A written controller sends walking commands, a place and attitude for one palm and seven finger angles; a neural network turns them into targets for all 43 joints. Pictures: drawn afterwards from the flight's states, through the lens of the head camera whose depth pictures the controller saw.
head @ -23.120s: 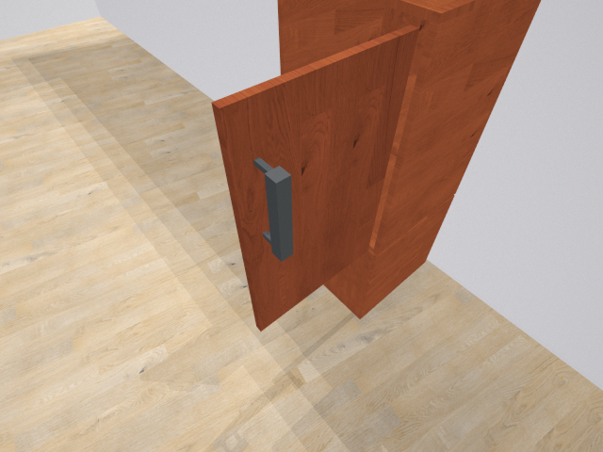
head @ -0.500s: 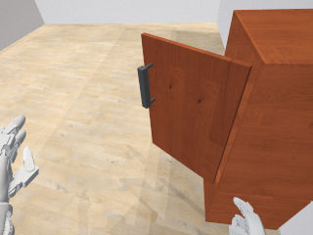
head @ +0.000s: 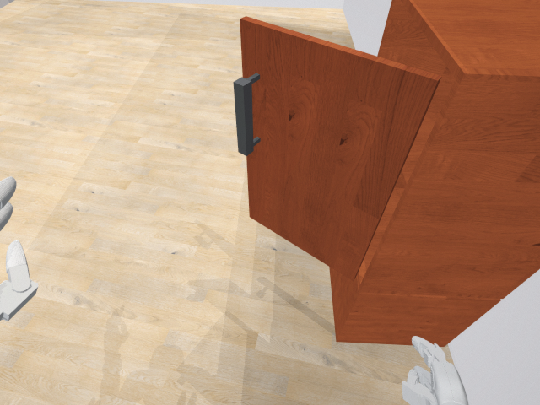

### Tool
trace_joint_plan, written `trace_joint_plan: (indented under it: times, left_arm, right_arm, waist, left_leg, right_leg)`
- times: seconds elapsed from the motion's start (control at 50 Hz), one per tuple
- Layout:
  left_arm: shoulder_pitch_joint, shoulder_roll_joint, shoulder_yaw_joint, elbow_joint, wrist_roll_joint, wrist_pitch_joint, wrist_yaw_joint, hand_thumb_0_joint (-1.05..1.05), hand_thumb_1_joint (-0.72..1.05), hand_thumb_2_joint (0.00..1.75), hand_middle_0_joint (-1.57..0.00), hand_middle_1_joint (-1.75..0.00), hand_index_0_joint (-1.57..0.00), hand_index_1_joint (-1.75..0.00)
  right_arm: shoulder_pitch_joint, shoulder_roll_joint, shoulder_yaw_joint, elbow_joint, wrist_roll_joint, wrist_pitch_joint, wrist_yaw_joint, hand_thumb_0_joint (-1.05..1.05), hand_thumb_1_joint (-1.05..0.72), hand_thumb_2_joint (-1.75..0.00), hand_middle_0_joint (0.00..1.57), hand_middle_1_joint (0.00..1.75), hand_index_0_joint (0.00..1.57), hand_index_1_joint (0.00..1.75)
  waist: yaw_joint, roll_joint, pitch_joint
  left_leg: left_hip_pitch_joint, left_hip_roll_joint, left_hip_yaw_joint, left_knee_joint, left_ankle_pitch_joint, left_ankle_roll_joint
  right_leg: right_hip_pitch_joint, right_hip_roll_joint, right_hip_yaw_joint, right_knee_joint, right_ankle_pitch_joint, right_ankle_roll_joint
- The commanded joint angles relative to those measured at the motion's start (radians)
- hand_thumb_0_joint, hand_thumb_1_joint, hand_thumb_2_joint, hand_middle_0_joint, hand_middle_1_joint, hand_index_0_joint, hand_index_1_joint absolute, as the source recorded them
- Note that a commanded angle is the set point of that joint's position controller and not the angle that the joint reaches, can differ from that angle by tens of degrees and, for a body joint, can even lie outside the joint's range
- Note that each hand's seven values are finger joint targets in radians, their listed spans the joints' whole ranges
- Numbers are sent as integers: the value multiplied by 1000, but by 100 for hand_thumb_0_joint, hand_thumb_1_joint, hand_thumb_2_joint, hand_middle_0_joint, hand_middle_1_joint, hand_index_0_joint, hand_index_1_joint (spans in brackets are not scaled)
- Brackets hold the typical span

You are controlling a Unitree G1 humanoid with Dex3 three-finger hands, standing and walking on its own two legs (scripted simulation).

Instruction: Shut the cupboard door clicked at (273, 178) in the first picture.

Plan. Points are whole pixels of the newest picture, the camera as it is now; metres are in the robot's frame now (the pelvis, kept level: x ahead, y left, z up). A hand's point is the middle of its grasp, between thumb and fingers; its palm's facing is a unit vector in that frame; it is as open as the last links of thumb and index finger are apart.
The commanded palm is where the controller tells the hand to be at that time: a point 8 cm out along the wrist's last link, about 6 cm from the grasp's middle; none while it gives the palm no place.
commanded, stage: step back with the hand held close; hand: left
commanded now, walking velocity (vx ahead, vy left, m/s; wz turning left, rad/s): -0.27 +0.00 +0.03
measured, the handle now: (250, 115) +0.68 +0.08 +0.07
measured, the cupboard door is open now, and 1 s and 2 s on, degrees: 55 55 55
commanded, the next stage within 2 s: stop stepping back and stand still in 0.94 s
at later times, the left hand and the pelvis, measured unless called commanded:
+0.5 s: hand out of the picture +0.12 +0.28 +0.17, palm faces +0.47 -0.77 -0.43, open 7.4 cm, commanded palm +0.04 +0.31 +0.18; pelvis -0.08 +0.00 -0.01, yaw +3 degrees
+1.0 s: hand out of the picture +0.01 +0.30 +0.19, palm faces +0.50 -0.74 -0.45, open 7.4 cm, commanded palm -0.07 +0.33 +0.18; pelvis -0.17 +0.02 -0.01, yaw +7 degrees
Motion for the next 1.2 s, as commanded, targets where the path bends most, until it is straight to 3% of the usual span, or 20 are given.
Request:
trace_joint_plan:
  times: [0.0,0.14,0.26,0.34,0.46,0.56,0.64,0.7,0.78,0.86,0.92,0.96,1.0,1.02,1.06,1.08,1.1,1.12,1.14,1.18]
  left_arm:
    - [-35,152,153,-197,13,-98,30,0,90,90,-20,-30,-20,-30]
    - [-104,126,143,-228,37,-141,35,0,90,90,-20,-30,-20,-30]
    - [-131,159,153,-220,36,-156,52,0,90,90,-20,-30,-20,-30]
    - [-144,150,124,-208,30,-165,67,0,90,90,-20,-30,-20,-30]
    - [-83,181,200,-244,35,-195,59,0,90,90,-20,-30,-20,-30]
    - [19,174,233,-211,26,-210,28,0,90,90,-20,-30,-20,-30]
    - [-61,166,143,-274,-2,-216,30,0,90,90,-20,-30,-20,-30]
    - [-103,172,131,-290,11,-197,47,0,90,90,-20,-30,-20,-30]
    - [-153,186,144,-271,20,-200,53,0,90,90,-20,-30,-20,-30]
    - [-104,192,197,-237,10,-214,34,0,90,90,-20,-30,-20,-30]
    - [-60,203,203,-287,-16,-215,20,0,90,90,-20,-30,-20,-30]
    - [-12,215,206,-275,-15,-211,29,0,90,90,-20,-30,-20,-30]
    - [-48,191,147,-254,17,-164,37,0,90,90,-20,-30,-20,-30]
    - [-104,177,138,-246,27,-152,41,0,90,90,-20,-30,-20,-30]
    - [-288,141,75,-241,33,-137,39,0,90,90,-20,-30,-20,-30]
    - [-333,141,82,-201,30,-134,44,0,90,90,-20,-30,-20,-30]
    - [-368,131,88,-232,28,-147,53,0,90,90,-20,-30,-20,-30]
    - [-443,157,105,-258,34,-155,60,0,90,90,-20,-30,-20,-30]
    - [-356,143,95,-215,29,-165,43,0,90,90,-20,-30,-20,-30]
    - [-205,150,126,-317,24,-129,28,0,90,90,-20,-30,-20,-30]
  right_arm:
    - [-95,-145,-44,-154,-6,-81,-14,0,-90,-90,20,30,20,30]
    - [-62,-147,-49,-128,-13,-141,-9,0,-90,-90,20,30,20,30]
    - [-43,-127,-46,-85,-35,-167,-4,0,-90,-90,20,30,20,30]
    - [-41,-110,-35,-62,-34,-167,0,0,-90,-90,20,30,20,30]
    - [-84,-134,-47,-84,-27,-192,-8,0,-90,-90,20,30,20,30]
    - [-78,-141,-63,-77,-37,-209,10,0,-90,-90,20,30,20,30]
    - [-64,-103,-56,-43,-19,-213,14,0,-90,-90,20,30,20,30]
    - [-71,-93,-47,-33,-36,-205,1,0,-90,-90,20,30,20,30]
    - [-77,-97,-49,-33,-38,-196,-11,0,-90,-90,20,30,20,30]
    - [-105,-113,-64,-57,-37,-203,-7,0,-90,-90,20,30,20,30]
    - [-77,-88,-76,-58,-36,-197,20,0,-90,-90,20,30,20,30]
    - [-35,-77,-79,-35,-36,-194,30,0,-90,-90,20,30,20,30]
    - [-44,-73,-77,-22,-34,-164,36,0,-90,-90,20,30,20,30]
    - [-46,-61,-61,-20,-43,-151,36,0,-90,-90,20,30,20,30]
    - [-13,-71,-28,-18,-45,-149,18,0,-90,-90,20,30,20,30]
    - [-19,-121,-41,-5,-34,-161,-3,0,-90,-90,20,30,20,30]
    - [-44,-163,-46,-26,-31,-191,-11,0,-90,-90,20,30,20,30]
    - [-35,-120,-56,-27,-37,-221,-14,0,-90,-90,20,30,20,30]
    - [-43,-121,-60,-21,-22,-239,3,0,-90,-90,20,30,20,30]
    - [-67,-114,-65,-51,-23,-239,43,0,-90,-90,20,30,20,30]
  waist:
    - [16,118,-79]
    - [10,121,-60]
    - [1,-30,-22]
    - [-13,-61,-29]
    - [11,213,-107]
    - [10,208,-70]
    - [-12,-39,-172]
    - [-21,-17,-108]
    - [-29,45,-50]
    - [6,256,-119]
    - [9,165,-201]
    - [-8,-21,-182]
    - [-1,-275,-46]
    - [-10,-299,13]
    - [-48,-161,74]
    - [-58,65,100]
    - [-23,396,51]
    - [-17,339,24]
    - [-17,279,-78]
    - [4,181,-102]
  left_leg:
    - [-280,142,-177,-253,-277,42]
    - [-413,147,-195,-220,-492,56]
    - [-186,53,-131,-3,-363,-4]
    - [-59,38,-116,31,-260,-17]
    - [-386,237,-351,-328,-457,70]
    - [-446,222,-266,-265,-492,55]
    - [104,82,-80,1,-127,-48]
    - [139,67,-87,28,-147,-53]
    - [97,95,-146,-84,-232,-43]
    - [-250,247,-304,-425,-511,-3]
    - [-95,188,-116,-260,-365,-59]
    - [181,54,23,131,-199,-108]
    - [186,-12,-57,592,-197,-109]
    - [108,35,-111,629,-241,-89]
    - [114,64,-118,172,-227,-68]
    - [52,86,-160,-112,-209,-55]
    - [-127,295,-412,-354,-340,25]
    - [-210,342,-488,-411,-428,80]
    - [-171,340,-465,-432,-661,32]
    - [-66,309,-454,-436,-638,-23]
  right_leg:
    - [244,24,6,92,99,-22]
    - [238,28,35,146,-21,-32]
    - [-103,-80,196,-106,-290,-97]
    - [-218,-105,166,-158,-287,-97]
    - [207,95,6,245,-38,-27]
    - [242,89,61,168,-86,-55]
    - [-176,-44,189,-88,-48,-92]
    - [-292,-68,206,-143,-146,-107]
    - [-303,6,117,-117,-255,-83]
    - [130,146,-24,189,-203,-58]
    - [56,83,2,92,-270,-105]
    - [-319,-91,202,-202,-383,-164]
    - [-607,-319,419,-394,-505,-255]
    - [-588,-318,353,-355,-404,-238]
    - [-490,-160,122,-131,-316,-103]
    - [-404,-48,61,87,-274,-63]
    - [-255,71,-24,395,-290,-20]
    - [-146,111,28,604,-292,-22]
    - [-97,125,45,710,-287,-19]
    - [-169,124,20,709,-254,-21]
